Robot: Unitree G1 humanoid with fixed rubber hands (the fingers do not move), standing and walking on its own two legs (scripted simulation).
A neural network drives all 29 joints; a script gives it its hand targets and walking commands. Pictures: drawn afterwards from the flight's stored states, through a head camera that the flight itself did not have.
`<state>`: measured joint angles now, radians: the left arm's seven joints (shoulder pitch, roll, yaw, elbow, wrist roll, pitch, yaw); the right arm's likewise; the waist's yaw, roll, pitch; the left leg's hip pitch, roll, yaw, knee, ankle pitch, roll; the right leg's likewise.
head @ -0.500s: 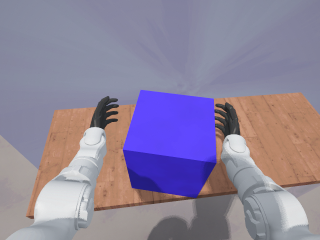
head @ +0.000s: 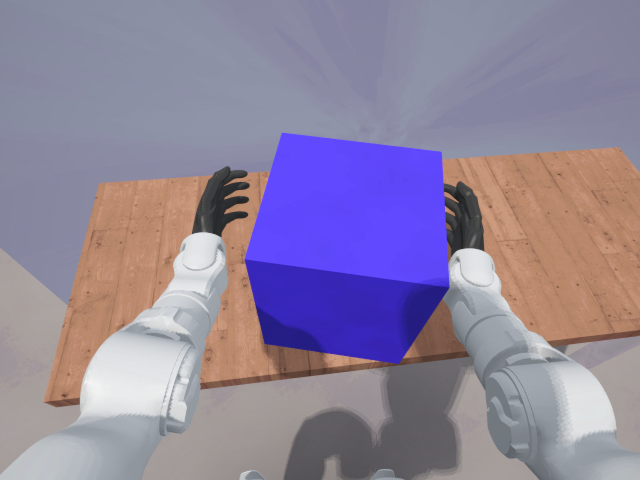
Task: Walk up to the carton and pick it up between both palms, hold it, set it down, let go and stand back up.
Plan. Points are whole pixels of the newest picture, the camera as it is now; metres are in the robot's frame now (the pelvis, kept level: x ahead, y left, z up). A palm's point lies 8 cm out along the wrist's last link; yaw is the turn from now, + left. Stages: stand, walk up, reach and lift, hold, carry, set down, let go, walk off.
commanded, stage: reach and lift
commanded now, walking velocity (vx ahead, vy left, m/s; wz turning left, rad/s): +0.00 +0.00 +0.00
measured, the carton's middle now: (344, 257) +0.43 -0.04 -0.01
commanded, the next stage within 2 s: none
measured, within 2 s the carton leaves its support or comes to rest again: neither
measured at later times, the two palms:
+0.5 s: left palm (230, 228) +0.44 +0.11 +0.05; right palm (461, 251) +0.40 -0.19 +0.04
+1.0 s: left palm (230, 228) +0.44 +0.11 +0.05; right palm (459, 250) +0.40 -0.19 +0.04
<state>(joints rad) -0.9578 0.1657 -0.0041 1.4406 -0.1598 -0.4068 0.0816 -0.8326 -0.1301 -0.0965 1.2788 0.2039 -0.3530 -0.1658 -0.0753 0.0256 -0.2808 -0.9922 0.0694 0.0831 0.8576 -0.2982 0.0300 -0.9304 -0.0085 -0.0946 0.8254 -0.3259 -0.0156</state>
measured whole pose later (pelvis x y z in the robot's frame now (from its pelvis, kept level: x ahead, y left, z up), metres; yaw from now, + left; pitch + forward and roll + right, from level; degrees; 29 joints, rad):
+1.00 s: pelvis +0.04 -0.01 +0.03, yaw +1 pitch +18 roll -1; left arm -0.83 0.06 0.36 1.43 0.25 -0.59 0.03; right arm -0.66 0.05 -0.56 1.18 -0.30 -0.55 -0.18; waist -0.07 0.02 -0.16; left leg -0.70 0.06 0.07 0.65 -0.27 0.01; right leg -0.63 0.00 -0.11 0.61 -0.30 -0.03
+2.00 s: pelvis +0.03 -0.01 +0.04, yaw +0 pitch +22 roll -2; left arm -0.81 0.05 0.25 1.43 0.17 -0.67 0.07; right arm -0.64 0.01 -0.44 1.24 -0.20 -0.66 -0.20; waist -0.05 0.03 -0.21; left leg -0.75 0.07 0.08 0.60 -0.23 0.02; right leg -0.67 0.02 -0.09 0.52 -0.23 -0.02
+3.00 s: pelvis +0.02 +0.01 +0.05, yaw +2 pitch +6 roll -2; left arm -0.74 0.07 0.06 0.93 0.03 0.05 0.11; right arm -0.64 -0.04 -0.20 0.84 0.09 0.03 -0.21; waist -0.05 0.01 -0.20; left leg -0.39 0.03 0.07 0.47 -0.18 0.03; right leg -0.30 0.00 -0.10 0.37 -0.18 0.00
